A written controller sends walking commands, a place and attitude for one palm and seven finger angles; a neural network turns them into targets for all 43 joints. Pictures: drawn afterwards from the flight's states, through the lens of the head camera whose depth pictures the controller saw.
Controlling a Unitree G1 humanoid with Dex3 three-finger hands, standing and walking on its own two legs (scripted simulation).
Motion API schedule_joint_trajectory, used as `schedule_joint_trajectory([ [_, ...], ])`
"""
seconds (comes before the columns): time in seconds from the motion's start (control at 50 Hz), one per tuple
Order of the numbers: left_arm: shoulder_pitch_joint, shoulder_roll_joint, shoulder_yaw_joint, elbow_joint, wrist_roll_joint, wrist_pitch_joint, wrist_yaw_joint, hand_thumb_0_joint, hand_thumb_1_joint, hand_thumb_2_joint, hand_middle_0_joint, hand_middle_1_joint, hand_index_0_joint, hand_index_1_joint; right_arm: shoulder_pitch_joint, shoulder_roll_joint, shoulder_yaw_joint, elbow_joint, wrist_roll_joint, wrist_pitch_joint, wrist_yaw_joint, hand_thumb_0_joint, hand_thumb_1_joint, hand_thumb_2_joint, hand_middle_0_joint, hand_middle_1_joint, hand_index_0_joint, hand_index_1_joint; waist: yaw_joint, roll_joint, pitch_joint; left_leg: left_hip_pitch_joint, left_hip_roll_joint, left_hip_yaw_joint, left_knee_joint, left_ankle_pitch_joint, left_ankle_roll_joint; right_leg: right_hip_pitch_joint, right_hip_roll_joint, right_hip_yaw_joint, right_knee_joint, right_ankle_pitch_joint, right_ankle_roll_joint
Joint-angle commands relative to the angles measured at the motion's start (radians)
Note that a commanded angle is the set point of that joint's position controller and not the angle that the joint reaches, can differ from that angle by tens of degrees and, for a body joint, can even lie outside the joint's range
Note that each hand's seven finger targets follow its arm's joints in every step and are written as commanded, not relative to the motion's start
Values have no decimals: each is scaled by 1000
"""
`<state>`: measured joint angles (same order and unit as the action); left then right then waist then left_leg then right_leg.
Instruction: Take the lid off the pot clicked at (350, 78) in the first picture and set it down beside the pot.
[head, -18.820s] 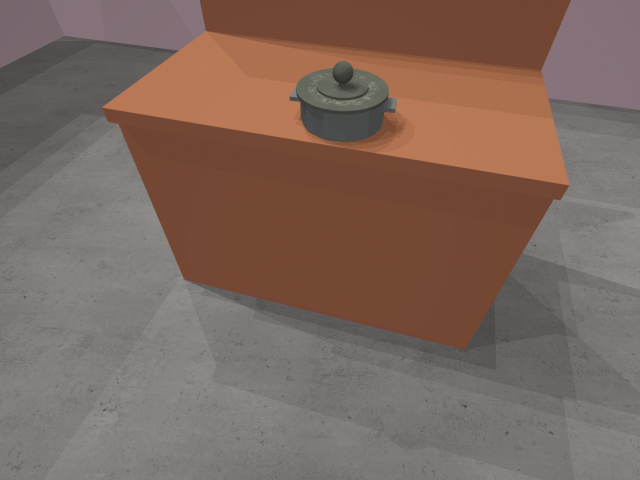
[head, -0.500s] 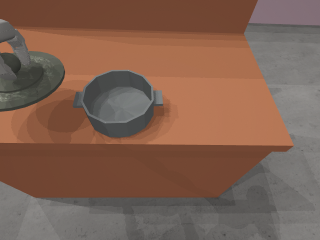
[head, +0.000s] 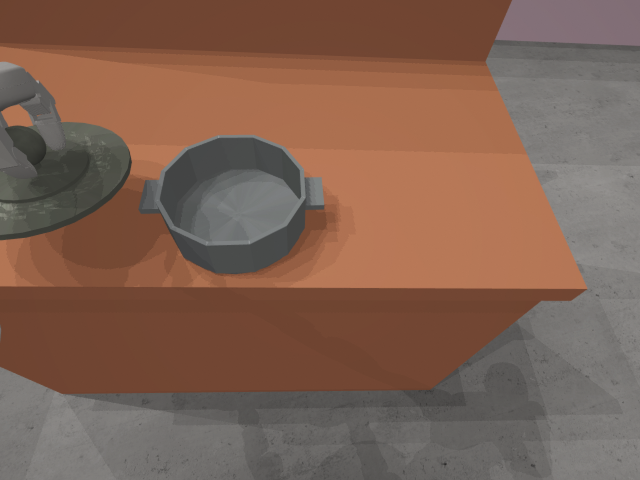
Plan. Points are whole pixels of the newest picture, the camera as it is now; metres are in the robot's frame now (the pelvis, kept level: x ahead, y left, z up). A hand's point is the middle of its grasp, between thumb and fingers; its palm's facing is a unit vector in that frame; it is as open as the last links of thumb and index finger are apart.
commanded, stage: lower the lid onto the table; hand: left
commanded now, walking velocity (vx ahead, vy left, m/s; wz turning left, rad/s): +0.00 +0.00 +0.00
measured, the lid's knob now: (21, 146) +0.48 +0.33 +0.13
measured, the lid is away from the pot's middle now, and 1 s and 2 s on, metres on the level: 0.23 0.24 0.25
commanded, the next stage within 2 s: open the fingers wide in 1.20 s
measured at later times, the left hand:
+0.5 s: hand (15, 163) +0.46 +0.34 +0.12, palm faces -0.45 -0.14 -0.88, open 7.0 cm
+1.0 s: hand (32, 189) +0.45 +0.33 +0.09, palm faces -0.50 -0.12 -0.86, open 7.0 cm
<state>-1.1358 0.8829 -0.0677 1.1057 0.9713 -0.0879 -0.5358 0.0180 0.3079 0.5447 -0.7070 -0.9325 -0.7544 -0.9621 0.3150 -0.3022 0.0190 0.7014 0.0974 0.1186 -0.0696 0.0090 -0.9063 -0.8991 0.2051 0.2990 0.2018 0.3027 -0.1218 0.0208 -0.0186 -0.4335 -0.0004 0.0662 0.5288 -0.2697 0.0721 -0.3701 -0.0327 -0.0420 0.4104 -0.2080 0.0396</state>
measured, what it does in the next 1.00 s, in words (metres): stands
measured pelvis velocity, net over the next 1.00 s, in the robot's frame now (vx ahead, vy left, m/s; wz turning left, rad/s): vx -0.01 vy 0.01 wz -0.02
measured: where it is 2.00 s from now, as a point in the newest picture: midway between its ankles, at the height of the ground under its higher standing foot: outside the picture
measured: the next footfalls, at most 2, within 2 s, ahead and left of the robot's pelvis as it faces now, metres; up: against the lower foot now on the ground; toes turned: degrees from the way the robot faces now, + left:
none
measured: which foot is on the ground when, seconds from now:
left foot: down 0.00-1.00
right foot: down 0.00-1.00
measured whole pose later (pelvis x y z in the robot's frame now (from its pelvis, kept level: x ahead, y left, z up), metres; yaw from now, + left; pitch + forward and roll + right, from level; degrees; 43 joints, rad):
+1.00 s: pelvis -0.01 +0.01 -0.01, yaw -1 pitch +13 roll -4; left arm -1.07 0.88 -0.04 1.18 0.99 -0.17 -0.47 0.02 0.31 0.54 -0.70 -0.93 -0.75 -0.96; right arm 0.35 -0.30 0.03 0.71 0.10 0.11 -0.10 0.01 -0.91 -0.90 0.21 0.30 0.20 0.30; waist -0.14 0.02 -0.05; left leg -0.58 0.01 0.08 0.67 -0.33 0.09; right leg -0.51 -0.02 -0.02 0.54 -0.25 0.03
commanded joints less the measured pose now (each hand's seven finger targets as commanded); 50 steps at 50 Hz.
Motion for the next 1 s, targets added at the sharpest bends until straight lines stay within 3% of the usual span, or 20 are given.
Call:
schedule_joint_trajectory([
  [0.0, -600, 359, 104, -298, 1, -26, 73, 0, 764, 760, -917, -1041, -946, -1050, 102, -189, -64, -67, -11, -29, -26, 0, -900, -900, 200, 300, 200, 300, -5, 211, -500, 437, 2, -88, 8, 518, 12, -3, 78, -14, -2, 250, -68],
  [0.06, -503, 343, 93, -174, -17, -32, 66, 0, 764, 760, -917, -1041, -946, -1050, 111, -197, -58, -56, -4, -26, -30, 0, -900, -900, 200, 300, 200, 300, -12, 129, -431, 351, -3, -72, 9, 460, 16, -1, 77, -18, 6, 260, -66],
  [0.1, -556, 378, 114, -234, -8, -36, 72, 0, 764, 760, -917, -1041, -946, -1050, 111, -198, -62, -58, -7, -21, -28, 0, -900, -900, 200, 300, 200, 300, -6, 159, -472, 363, -5, -74, 14, 470, 17, 11, 78, -14, 13, 267, -65],
  [0.16, -527, 345, 88, -210, -8, -42, 75, 0, 764, 760, -917, -1041, -946, -1050, 120, -198, -61, -51, -3, -25, -32, 0, -900, -900, 200, 300, 200, 300, -14, 176, -453, 388, 5, -78, 30, 514, 13, -42, 82, -20, 19, 256, -67],
  [0.26, -522, 358, 98, -209, -12, -53, 77, 0, 764, 760, -917, -1041, -946, -1050, 133, -199, -62, -45, -3, -23, -35, 0, -900, -900, 200, 300, 200, 300, -14, 190, -474, 380, 5, -78, 44, 523, 9, -47, 85, -21, 33, 257, -67],
  [0.3, -548, 417, 146, -252, -5, -60, 82, 0, 764, 760, -917, -1041, -946, -1050, 139, -200, -63, -48, -8, -18, -35, 0, -900, -900, 200, 300, 200, 300, -11, 187, -524, 387, 3, -82, 53, 532, 14, -27, 86, -15, 38, 267, -62],
  [0.32, -569, 402, 135, -284, -6, -63, 84, 0, 764, 760, -917, -1041, -946, -1050, 136, -196, -65, -51, -8, -19, -36, 0, -900, -900, 200, 300, 200, 300, -12, 227, -535, 408, 5, -85, 53, 556, 8, -40, 85, -16, 38, 267, -64],
  [0.36, -497, 382, 134, -227, -8, -70, 85, 0, 764, 760, -917, -1041, -946, -1050, 144, -197, -66, -44, -8, -22, -36, 0, -900, -900, 200, 300, 200, 300, -11, 226, -497, 425, 12, -92, 68, 635, 1, -84, 91, -25, 45, 273, -66],
  [0.38, -484, 410, 161, -212, -8, -69, 86, 0, 764, 760, -917, -1041, -946, -1050, 148, -199, -64, -42, -11, -16, -32, 0, -900, -900, 200, 300, 200, 300, -8, 179, -499, 397, 9, -94, 69, 603, 3, -69, 93, -23, 48, 262, -60],
  [0.5, -502, 351, 107, -204, 4, -66, 90, 0, 764, 760, -917, -1041, -946, -1050, 150, -196, -67, -44, -8, -3, -27, 0, -900, -900, 200, 300, 200, 300, -19, 206, -484, 392, 10, -95, 76, 561, -2, -123, 96, -26, 53, 220, -65],
  [0.54, -500, 355, 110, -189, -3, -66, 89, 0, 764, 760, -917, -1041, -946, -1050, 156, -199, -65, -41, -6, -4, -31, 0, -900, -900, 200, 300, 200, 300, -21, 177, -471, 369, 11, -92, 73, 505, 2, -124, 96, -26, 54, 204, -64],
  [0.58, -543, 370, 123, -280, -9, -79, 92, 0, 764, 760, -917, -1041, -946, -1050, 153, -198, -68, -46, -11, -7, -33, 0, -900, -900, 200, 300, 200, 300, -13, 238, -536, 429, 17, -103, 82, 589, -7, -123, 97, -23, 64, 222, -66],
  [0.6, -519, 373, 136, -260, -7, -82, 94, 0, 764, 760, -917, -1041, -946, -1050, 156, -194, -69, -49, -12, -7, -34, 0, -900, -900, 200, 300, 200, 300, -14, 226, -540, 432, 14, -106, 89, 596, -7, -130, 98, -23, 63, 215, -65],
  [0.66, -484, 314, 95, -217, -21, -89, 88, 0, 764, 760, -917, -1041, -946, -1050, 156, -196, -68, -38, -6, -8, -37, 0, -900, -900, 200, 300, 200, 300, -20, 204, -485, 415, 20, -105, 87, 588, -14, -171, 98, -31, 66, 200, -66],
  [0.72, -461, 317, 91, -153, -12, -82, 98, 0, 764, 760, -917, -1041, -946, -1050, 159, -199, -63, -38, -3, -5, -36, 0, -900, -900, 200, 300, 200, 300, -25, 143, -437, 323, 10, -93, 78, 434, -2, -163, 99, -27, 72, 163, -65],
  [0.78, -540, 378, 129, -272, 5, -94, 118, 0, 764, 760, -917, -1041, -946, -1050, 159, -199, -63, -44, -10, -9, -39, 0, -900, -900, 200, 300, 200, 300, -11, 232, -524, 396, 19, -109, 88, 529, -18, -157, 99, -25, 85, 176, -71],
  [0.8, -523, 349, 115, -249, 11, -94, 119, 0, 764, 760, -917, -1041, -946, -1050, 157, -192, -65, -49, -11, -13, -41, 0, -900, -900, 200, 300, 200, 300, -16, 252, -524, 408, 16, -108, 97, 536, -19, -175, 99, -23, 84, 172, -71],
  [0.86, -440, 347, 127, -160, -11, -93, 121, 0, 764, 760, -917, -1041, -946, -1050, 165, -200, -59, -42, -4, -19, -46, 0, -900, -900, 200, 300, 200, 300, -17, 147, -475, 344, 16, -98, 92, 476, -8, -162, 98, -26, 87, 177, -66],
  [0.94, -471, 327, 87, -145, 5, -86, 128, 0, 764, 760, -917, -1041, -946, -1050, 171, -204, -57, -37, 0, -22, -49, 0, -900, -900, 200, 300, 200, 300, -29, 170, -432, 303, 15, -94, 82, 362, -7, -199, 100, -24, 91, 121, -67],
  [0.98, -473, 405, 142, -170, 13, -97, 136, 0, 764, 760, -917, -1041, -946, -1050, 173, -207, -55, -40, -4, -21, -52, 0, -900, -900, 200, 300, 200, 300, -18, 184, -490, 310, 12, -91, 102, 403, -8, -168, 101, -15, 105, 144, -67],
])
